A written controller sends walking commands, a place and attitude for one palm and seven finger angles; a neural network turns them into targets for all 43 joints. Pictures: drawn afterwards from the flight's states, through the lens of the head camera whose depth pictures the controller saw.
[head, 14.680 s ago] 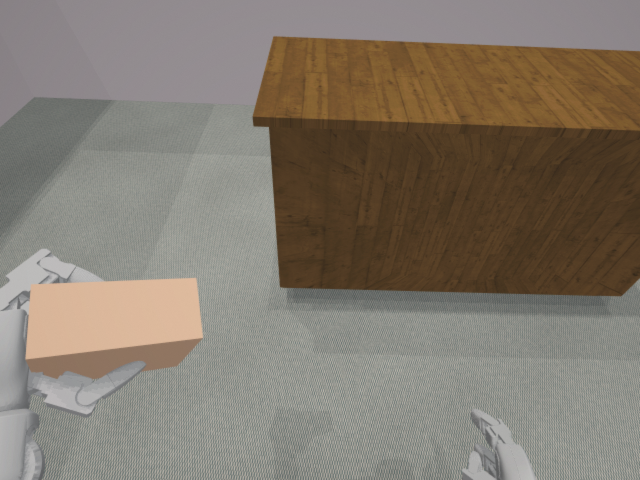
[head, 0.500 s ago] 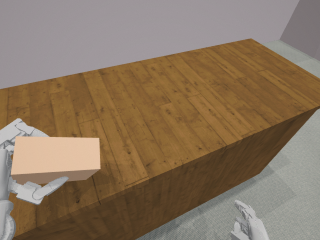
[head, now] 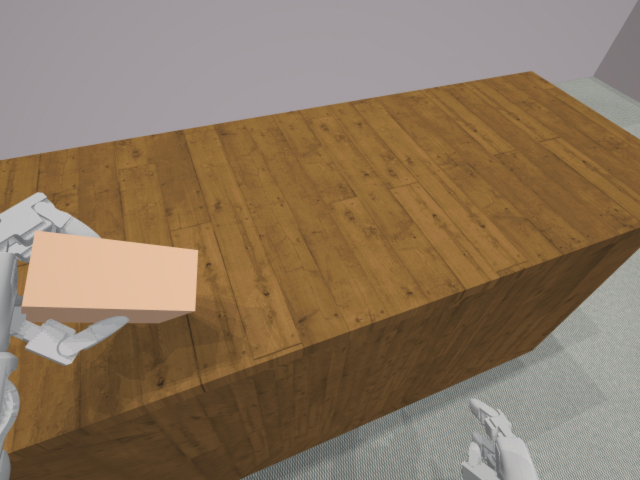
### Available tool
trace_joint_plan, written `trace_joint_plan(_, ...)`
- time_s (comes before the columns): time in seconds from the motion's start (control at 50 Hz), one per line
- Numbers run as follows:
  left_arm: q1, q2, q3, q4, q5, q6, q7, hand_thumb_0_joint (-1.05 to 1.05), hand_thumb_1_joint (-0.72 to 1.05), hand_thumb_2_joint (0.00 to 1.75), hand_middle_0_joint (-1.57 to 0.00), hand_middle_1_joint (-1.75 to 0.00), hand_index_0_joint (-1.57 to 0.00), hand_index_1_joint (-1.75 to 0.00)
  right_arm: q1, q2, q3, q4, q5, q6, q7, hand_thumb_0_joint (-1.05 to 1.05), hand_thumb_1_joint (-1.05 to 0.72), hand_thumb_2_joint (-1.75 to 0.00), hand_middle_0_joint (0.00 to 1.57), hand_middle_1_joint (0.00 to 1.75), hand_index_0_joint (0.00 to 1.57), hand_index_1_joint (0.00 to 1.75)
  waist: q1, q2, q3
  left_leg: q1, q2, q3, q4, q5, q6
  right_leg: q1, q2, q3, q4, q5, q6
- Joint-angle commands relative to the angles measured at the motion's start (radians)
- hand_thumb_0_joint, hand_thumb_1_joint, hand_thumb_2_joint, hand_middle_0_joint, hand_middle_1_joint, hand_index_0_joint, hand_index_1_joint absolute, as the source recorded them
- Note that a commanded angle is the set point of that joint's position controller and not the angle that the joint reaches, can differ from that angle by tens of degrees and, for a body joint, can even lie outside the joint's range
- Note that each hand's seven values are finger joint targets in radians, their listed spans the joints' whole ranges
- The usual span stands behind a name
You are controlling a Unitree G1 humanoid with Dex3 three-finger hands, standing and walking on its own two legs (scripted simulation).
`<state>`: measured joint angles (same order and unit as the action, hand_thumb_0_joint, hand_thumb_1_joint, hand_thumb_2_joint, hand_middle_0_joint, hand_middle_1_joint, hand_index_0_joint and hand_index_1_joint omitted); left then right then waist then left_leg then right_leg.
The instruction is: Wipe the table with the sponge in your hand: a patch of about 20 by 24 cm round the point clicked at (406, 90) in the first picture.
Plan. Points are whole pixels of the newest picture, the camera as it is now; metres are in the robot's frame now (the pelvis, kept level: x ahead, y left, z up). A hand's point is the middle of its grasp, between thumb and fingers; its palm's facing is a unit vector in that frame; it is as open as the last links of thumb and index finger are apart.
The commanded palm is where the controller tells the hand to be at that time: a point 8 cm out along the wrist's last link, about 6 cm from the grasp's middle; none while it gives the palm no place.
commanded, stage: come to a stop and stand still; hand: left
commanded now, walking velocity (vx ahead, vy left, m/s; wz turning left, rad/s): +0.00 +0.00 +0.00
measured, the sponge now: (133, 287) +0.25 +0.23 +0.15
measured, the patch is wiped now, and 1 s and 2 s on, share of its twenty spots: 0.00 0.00 0.00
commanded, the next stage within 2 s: look again from close up in 0.82 s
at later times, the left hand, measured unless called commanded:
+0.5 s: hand (81, 264) +0.26 +0.28 +0.16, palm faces +0.39 -0.85 -0.34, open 10.0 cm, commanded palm +0.20 +0.31 +0.18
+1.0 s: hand (73, 284) +0.24 +0.28 +0.15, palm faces +0.39 -0.85 -0.36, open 10.0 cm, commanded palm +0.19 +0.31 +0.18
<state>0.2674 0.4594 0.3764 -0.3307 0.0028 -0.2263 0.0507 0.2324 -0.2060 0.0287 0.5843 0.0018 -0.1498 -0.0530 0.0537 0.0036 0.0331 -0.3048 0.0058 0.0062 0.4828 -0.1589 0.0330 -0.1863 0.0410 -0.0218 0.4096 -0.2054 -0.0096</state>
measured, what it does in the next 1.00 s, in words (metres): stands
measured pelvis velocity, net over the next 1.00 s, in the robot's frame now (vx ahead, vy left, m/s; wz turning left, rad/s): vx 0.03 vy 0.03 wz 0.01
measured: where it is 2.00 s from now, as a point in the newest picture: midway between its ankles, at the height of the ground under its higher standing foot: outside the picture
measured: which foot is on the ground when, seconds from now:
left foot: down 0.00-1.00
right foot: down 0.00-1.00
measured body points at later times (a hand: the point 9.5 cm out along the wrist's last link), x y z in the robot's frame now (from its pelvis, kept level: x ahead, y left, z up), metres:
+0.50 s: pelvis +0.04 +0.03 +0.00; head +0.07 +0.06 +0.45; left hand +0.23 +0.32 +0.18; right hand +0.23 -0.18 -0.06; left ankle +0.06 +0.09 -0.74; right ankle +0.01 -0.12 -0.74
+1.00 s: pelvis +0.03 +0.03 +0.00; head +0.05 +0.05 +0.45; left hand +0.22 +0.32 +0.17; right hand +0.21 -0.19 -0.07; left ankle +0.06 +0.09 -0.74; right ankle +0.01 -0.12 -0.74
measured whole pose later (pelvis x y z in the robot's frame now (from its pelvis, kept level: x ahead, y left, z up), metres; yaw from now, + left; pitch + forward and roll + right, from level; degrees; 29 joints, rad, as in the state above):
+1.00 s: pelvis +0.03 +0.03 +0.00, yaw +0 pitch -1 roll -2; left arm 0.42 0.36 0.34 -0.46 -0.03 -0.20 0.12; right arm 0.20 -0.19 0.03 0.57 0.01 -0.11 -0.05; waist 0.03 -0.02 0.05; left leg -0.25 -0.04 0.02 0.45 -0.19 0.07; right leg -0.12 0.00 -0.01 0.36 -0.22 0.03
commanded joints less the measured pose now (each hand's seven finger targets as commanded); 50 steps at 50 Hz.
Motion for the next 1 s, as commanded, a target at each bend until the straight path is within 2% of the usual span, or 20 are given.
trace_joint_plan(0.0, 0.05, -0.01, 0.01, -0.184, -0.077, -0.084, 0.008, 0.0, 0.1, 1.3, -1.2, -1.6, -1.2, -1.6, -0.094, -0.116, -0.072, -0.153, 0.023, -0.066, 0.036, 0.0, -0.9, -0.9, 0.2, 0.3, 0.2, 0.3, -0.013, 0.152, -0.185, 0.174, 0.043, -0.044, -0.072, 0.032, 0.001, -0.003, -0.12, 0.153, -0.05, 0.037, -0.021)
trace_joint_plan(0.08, 0.094, 0.063, 0.032, -0.307, -0.055, -0.086, 0.038, 0.0, 0.1, 1.3, -1.2, -1.6, -1.2, -1.6, -0.108, -0.124, -0.065, -0.167, 0.014, -0.074, 0.049, 0.0, -0.9, -0.9, 0.2, 0.3, 0.2, 0.3, -0.007, -0.008, -0.109, 0.052, 0.052, -0.086, -0.136, -0.188, -0.001, -0.025, -0.084, 0.118, -0.084, -0.14, -0.009)
trace_joint_plan(0.12, 0.081, 0.095, 0.078, -0.311, -0.05, -0.084, 0.053, 0.0, 0.1, 1.3, -1.2, -1.6, -1.2, -1.6, -0.122, -0.125, -0.059, -0.168, 0.013, -0.069, 0.036, 0.0, -0.9, -0.9, 0.2, 0.3, 0.2, 0.3, -0.016, -0.026, -0.097, 0.039, 0.062, -0.095, -0.15, -0.234, 0.005, -0.034, -0.078, 0.086, -0.081, -0.163, -0.005)
trace_joint_plan(0.16, 0.027, 0.129, 0.122, -0.325, -0.048, -0.097, 0.06, 0.0, 0.1, 1.3, -1.2, -1.6, -1.2, -1.6, -0.121, -0.124, -0.059, -0.166, 0.01, -0.071, 0.022, 0.0, -0.9, -0.9, 0.2, 0.3, 0.2, 0.3, -0.021, 0.003, -0.084, 0.023, 0.063, -0.115, -0.163, -0.247, 0.008, -0.026, -0.071, 0.087, -0.073, -0.15, -0.007)
trace_joint_plan(0.2, -0.033, 0.166, 0.157, -0.367, -0.041, -0.105, 0.067, 0.0, 0.1, 1.3, -1.2, -1.6, -1.2, -1.6, -0.138, -0.123, -0.052, -0.158, 0.01, -0.071, 0.014, 0.0, -0.9, -0.9, 0.2, 0.3, 0.2, 0.3, -0.024, 0.089, -0.093, 0.038, 0.07, -0.12, -0.173, -0.238, 0.011, -0.011, -0.06, 0.077, -0.042, -0.099, -0.008)
trace_joint_plan(0.22, -0.046, 0.132, 0.131, -0.352, -0.041, -0.11, 0.065, 0.0, 0.1, 1.3, -1.2, -1.6, -1.2, -1.6, -0.123, -0.123, -0.054, -0.157, 0.006, -0.072, 0.011, 0.0, -0.9, -0.9, 0.2, 0.3, 0.2, 0.3, -0.029, 0.131, -0.1, 0.012, 0.084, -0.141, -0.19, -0.259, 0.02, 0.026, -0.062, 0.057, -0.017, -0.076, -0.007)
trace_joint_plan(0.3, -0.022, 0.108, 0.111, -0.388, -0.039, -0.108, 0.066, 0.0, 0.1, 1.3, -1.2, -1.6, -1.2, -1.6, -0.125, -0.115, -0.049, -0.152, 0.008, -0.09, 0.021, 0.0, -0.9, -0.9, 0.2, 0.3, 0.2, 0.3, -0.022, 0.14, -0.155, 0.095, 0.077, -0.112, -0.143, -0.063, 0.01, 0.055, -0.06, 0.048, -0.002, 0.056, -0.008)
trace_joint_plan(0.44, 0.08, 0.048, 0.059, -0.35, -0.037, -0.067, 0.061, 0.0, 0.1, 1.3, -1.2, -1.6, -1.2, -1.6, -0.103, -0.124, -0.06, -0.144, 0.006, -0.063, 0.037, 0.0, -0.9, -0.9, 0.2, 0.3, 0.2, 0.3, -0.031, 0.06, -0.188, 0.17, 0.079, -0.095, -0.067, 0.309, -0.017, 0.061, -0.066, 0.038, -0.014, 0.215, -0.003)
trace_joint_plan(0.5, 0.102, 0.091, 0.114, -0.345, -0.036, -0.053, 0.07, 0.0, 0.1, 1.3, -1.2, -1.6, -1.2, -1.6, -0.124, -0.116, -0.055, -0.146, 0.009, -0.042, 0.027, 0.0, -0.9, -0.9, 0.2, 0.3, 0.2, 0.3, -0.03, 0.058, -0.2, 0.188, 0.081, -0.087, -0.067, 0.331, -0.024, 0.055, -0.068, 0.037, -0.015, 0.223, -0.001)
trace_joint_plan(0.52, 0.107, 0.053, 0.077, -0.337, -0.045, -0.052, 0.062, 0.0, 0.1, 1.3, -1.2, -1.6, -1.2, -1.6, -0.111, -0.114, -0.052, -0.15, 0.005, -0.031, 0.027, 0.0, -0.9, -0.9, 0.2, 0.3, 0.2, 0.3, -0.033, 0.052, -0.196, 0.172, 0.082, -0.093, -0.071, 0.33, -0.02, 0.068, -0.069, 0.026, -0.02, 0.217, -0.001)
trace_joint_plan(0.6, 0.095, 0.116, 0.133, -0.401, -0.043, -0.045, 0.074, 0.0, 0.1, 1.3, -1.2, -1.6, -1.2, -1.6, -0.139, -0.113, -0.051, -0.165, 0.012, -0.02, 0.016, 0.0, -0.9, -0.9, 0.2, 0.3, 0.2, 0.3, -0.03, 0.08, -0.21, 0.188, 0.077, -0.082, -0.064, 0.335, -0.023, 0.079, -0.076, 0.039, -0.022, 0.243, -0.003)
trace_joint_plan(0.62, 0.102, 0.066, 0.084, -0.383, -0.053, -0.047, 0.066, 0.0, 0.1, 1.3, -1.2, -1.6, -1.2, -1.6, -0.124, -0.112, -0.049, -0.165, 0.007, -0.015, 0.017, 0.0, -0.9, -0.9, 0.2, 0.3, 0.2, 0.3, -0.034, 0.073, -0.205, 0.18, 0.078, -0.087, -0.072, 0.324, -0.019, 0.083, -0.076, 0.028, -0.028, 0.23, -0.003)
trace_joint_plan(0.64, 0.084, 0.083, 0.089, -0.425, -0.052, -0.048, 0.067, 0.0, 0.1, 1.3, -1.2, -1.6, -1.2, -1.6, -0.125, -0.113, -0.056, -0.173, 0.011, -0.02, 0.015, 0.0, -0.9, -0.9, 0.2, 0.3, 0.2, 0.3, -0.035, 0.106, -0.21, 0.194, 0.082, -0.09, -0.074, 0.333, -0.025, 0.088, -0.079, 0.036, -0.021, 0.227, -0.005)
trace_joint_plan(0.7, 0.088, 0.099, 0.108, -0.409, -0.043, -0.04, 0.079, 0.0, 0.1, 1.3, -1.2, -1.6, -1.2, -1.6, -0.14, -0.114, -0.053, -0.166, 0.012, -0.019, 0.009, 0.0, -0.9, -0.9, 0.2, 0.3, 0.2, 0.3, -0.03, 0.105, -0.197, 0.184, 0.085, -0.084, -0.085, 0.266, -0.024, 0.077, -0.079, 0.043, -0.033, 0.194, -0.002)
trace_joint_plan(0.72, 0.102, 0.054, 0.065, -0.369, -0.051, -0.038, 0.073, 0.0, 0.1, 1.3, -1.2, -1.6, -1.2, -1.6, -0.123, -0.116, -0.051, -0.164, 0.006, -0.012, 0.009, 0.0, -0.9, -0.9, 0.2, 0.3, 0.2, 0.3, -0.033, 0.082, -0.176, 0.152, 0.085, -0.094, -0.099, 0.227, -0.019, 0.085, -0.081, 0.032, -0.047, 0.179, -0.001)
trace_joint_plan(0.8, 0.078, 0.083, 0.089, -0.369, -0.038, -0.033, 0.084, 0.0, 0.1, 1.3, -1.2, -1.6, -1.2, -1.6, -0.137, -0.122, -0.058, -0.162, 0.015, -0.014, 0.005, 0.0, -0.9, -0.9, 0.2, 0.3, 0.2, 0.3, -0.033, 0.076, -0.149, 0.139, 0.082, -0.095, -0.125, 0.125, -0.025, 0.074, -0.082, 0.044, -0.057, 0.136, -0.003)
trace_joint_plan(0.82, 0.09, 0.043, 0.05, -0.333, -0.045, -0.034, 0.077, 0.0, 0.1, 1.3, -1.2, -1.6, -1.2, -1.6, -0.127, -0.119, -0.054, -0.163, 0.009, -0.007, 0.005, 0.0, -0.9, -0.9, 0.2, 0.3, 0.2, 0.3, -0.034, 0.081, -0.133, 0.116, 0.083, -0.102, -0.139, 0.078, -0.016, 0.08, -0.086, 0.035, -0.072, 0.117, -0.002)
trace_joint_plan(0.9, 0.062, 0.089, 0.088, -0.365, -0.034, -0.036, 0.087, 0.0, 0.1, 1.3, -1.2, -1.6, -1.2, -1.6, -0.139, -0.124, -0.059, -0.164, 0.016, -0.014, 0.0, 0.0, -0.9, -0.9, 0.2, 0.3, 0.2, 0.3, -0.033, 0.075, -0.122, 0.102, 0.082, -0.105, -0.163, -0.026, -0.016, 0.076, -0.082, 0.043, -0.076, 0.066, -0.004)
trace_joint_plan(0.92, 0.067, 0.042, 0.044, -0.344, -0.04, -0.039, 0.079, 0.0, 0.1, 1.3, -1.2, -1.6, -1.2, -1.6, -0.129, -0.122, -0.055, -0.164, 0.01, -0.01, 0.001, 0.0, -0.9, -0.9, 0.2, 0.3, 0.2, 0.3, -0.036, 0.076, -0.113, 0.089, 0.082, -0.121, -0.179, -0.054, -0.012, 0.077, -0.078, 0.032, -0.081, 0.047, -0.003)
trace_joint_plan(0.98, 0.069, 0.065, 0.061, -0.36, -0.037, -0.043, 0.081, 0.0, 0.1, 1.3, -1.2, -1.6, -1.2, -1.6, -0.126, -0.121, -0.061, -0.169, 0.013, -0.018, -0.001, 0.0, -0.9, -0.9, 0.2, 0.3, 0.2, 0.3, -0.034, 0.083, -0.111, 0.068, 0.085, -0.13, -0.19, -0.101, -0.008, 0.1, -0.084, 0.041, -0.082, 0.037, -0.005)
